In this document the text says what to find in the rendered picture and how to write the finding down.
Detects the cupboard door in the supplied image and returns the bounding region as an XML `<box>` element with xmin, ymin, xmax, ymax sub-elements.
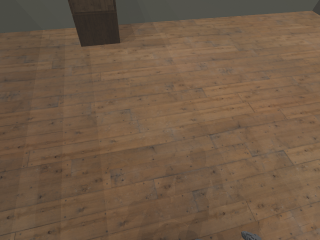
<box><xmin>70</xmin><ymin>0</ymin><xmax>115</xmax><ymax>13</ymax></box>

